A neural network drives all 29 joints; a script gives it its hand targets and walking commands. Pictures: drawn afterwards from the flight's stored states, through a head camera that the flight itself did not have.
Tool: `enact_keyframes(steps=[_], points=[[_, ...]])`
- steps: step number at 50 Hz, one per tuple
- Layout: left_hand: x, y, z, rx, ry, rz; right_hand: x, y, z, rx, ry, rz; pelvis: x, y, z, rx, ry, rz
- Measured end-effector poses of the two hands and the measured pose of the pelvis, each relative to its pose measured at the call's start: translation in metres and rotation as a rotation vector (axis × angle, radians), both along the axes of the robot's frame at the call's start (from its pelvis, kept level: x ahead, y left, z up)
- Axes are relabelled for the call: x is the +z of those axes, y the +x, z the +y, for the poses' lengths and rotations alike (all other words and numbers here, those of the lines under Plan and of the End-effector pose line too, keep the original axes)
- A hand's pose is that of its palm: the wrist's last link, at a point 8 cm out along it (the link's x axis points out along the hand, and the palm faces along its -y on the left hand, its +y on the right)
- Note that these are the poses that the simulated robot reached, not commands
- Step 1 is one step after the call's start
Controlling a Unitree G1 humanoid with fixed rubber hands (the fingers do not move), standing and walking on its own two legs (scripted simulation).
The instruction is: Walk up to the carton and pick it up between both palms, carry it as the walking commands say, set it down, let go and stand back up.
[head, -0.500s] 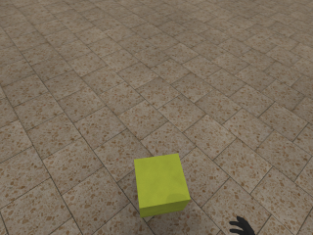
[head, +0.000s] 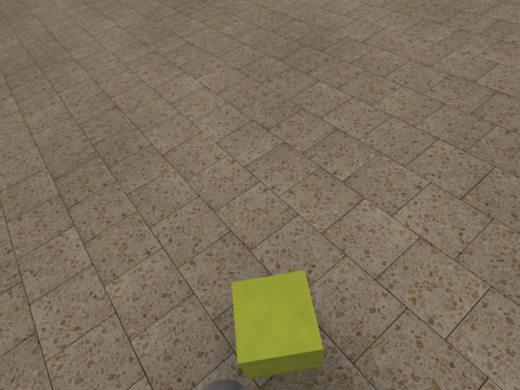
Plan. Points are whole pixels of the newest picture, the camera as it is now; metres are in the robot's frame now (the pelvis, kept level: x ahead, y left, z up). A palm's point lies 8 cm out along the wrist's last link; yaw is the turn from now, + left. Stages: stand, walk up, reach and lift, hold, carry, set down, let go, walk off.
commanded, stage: walk up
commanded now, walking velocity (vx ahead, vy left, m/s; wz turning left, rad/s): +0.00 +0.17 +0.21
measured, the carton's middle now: (276, 325) +0.43 +0.05 -0.66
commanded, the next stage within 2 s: stand in 0.62 s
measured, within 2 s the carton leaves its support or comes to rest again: neither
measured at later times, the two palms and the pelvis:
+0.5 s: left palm out of the picture +0.02 +0.30 -0.15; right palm out of the picture +0.11 -0.18 -0.12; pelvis +0.00 +0.06 +0.00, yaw +3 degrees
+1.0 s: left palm out of the picture +0.14 +0.31 -0.13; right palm (401, 388) +0.16 -0.19 -0.12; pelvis -0.01 +0.06 -0.02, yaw +3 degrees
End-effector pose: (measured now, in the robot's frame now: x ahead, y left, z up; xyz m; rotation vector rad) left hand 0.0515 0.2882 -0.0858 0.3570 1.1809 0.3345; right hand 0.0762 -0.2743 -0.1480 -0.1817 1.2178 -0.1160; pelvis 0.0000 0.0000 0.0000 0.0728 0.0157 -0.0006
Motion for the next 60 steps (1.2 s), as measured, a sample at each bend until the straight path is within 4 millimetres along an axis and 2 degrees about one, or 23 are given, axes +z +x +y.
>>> enact_keyframes(steps=[4, 7, 10, 12, 16, 21, 26, 33, 41, 43, 47, 50, 53, 60], points=[[0.001, -0.013, 0.014, 0.029, 0.007, 0.004, 0.002, 0.012, 0.02, 0.037, 0.024, -0.017, 0.001, -0.002, 0.008, 0.017, -0.005, 0.0], [-0.007, -0.023, 0.029, 0.053, -0.01, 0.008, 0.007, 0.023, 0.04, 0.075, 0.028, -0.033, -0.001, -0.005, 0.018, 0.033, -0.019, 0.0], [-0.025, -0.028, 0.045, 0.071, -0.057, 0.007, 0.014, 0.035, 0.06, 0.105, 0.0, -0.072, -0.007, -0.007, 0.033, 0.045, -0.04, 0.0], [-0.045, -0.03, 0.052, 0.07, -0.104, 0.011, 0.014, 0.038, 0.071, 0.113, -0.038, -0.106, -0.017, -0.007, 0.045, 0.057, -0.074, 0.0], [-0.06, -0.029, 0.036, 0.083, -0.21, 0.032, 0.03, 0.028, 0.087, 0.117, -0.069, -0.09, -0.008, -0.007, 0.053, 0.076, -0.091, -0.009], [-0.062, -0.033, 0.016, 0.081, -0.274, 0.058, 0.038, 0.033, 0.095, 0.11, -0.083, -0.099, -0.001, -0.002, 0.058, 0.071, -0.09, -0.016], [-0.062, -0.034, 0.006, 0.059, -0.252, 0.072, 0.022, 0.033, 0.095, 0.069, -0.049, -0.092, -0.006, 0.004, 0.056, 0.051, -0.061, -0.022], [-0.048, -0.032, 0.009, 0.059, -0.206, 0.066, 0.007, 0.014, 0.098, 0.03, 0.007, -0.024, -0.002, 0.008, 0.053, 0.064, -0.076, -0.03], [-0.049, -0.03, 0.015, 0.075, -0.202, 0.074, 0.006, -0.02, 0.092, 0.0, -0.017, 0.071, -0.001, 0.009, 0.054, 0.067, -0.073, -0.03], [-0.049, -0.015, 0.016, 0.075, -0.216, 0.042, 0.007, -0.011, 0.09, 0.004, -0.019, 0.043, -0.005, 0.006, 0.054, 0.063, -0.075, 0.017], [-0.045, 0.053, 0.022, 0.014, -0.23, -0.027, 0.016, 0.052, 0.087, 0.047, -0.028, -0.053, -0.016, -0.008, 0.055, 0.059, -0.074, 0.046], [-0.04, 0.085, 0.023, 0.002, -0.234, -0.014, 0.024, 0.086, 0.087, 0.066, -0.036, -0.049, -0.018, -0.012, 0.056, 0.059, -0.075, 0.073], [-0.039, 0.094, 0.021, 0.008, -0.241, -0.002, 0.024, 0.097, 0.091, 0.074, -0.026, -0.022, -0.019, -0.009, 0.057, 0.064, -0.078, 0.106], [-0.053, 0.093, 0.006, 0.005, -0.259, -0.03, 0.01, 0.105, 0.104, 0.088, 0.01, -0.046, -0.028, -0.01, 0.058, 0.075, -0.086, 0.173]])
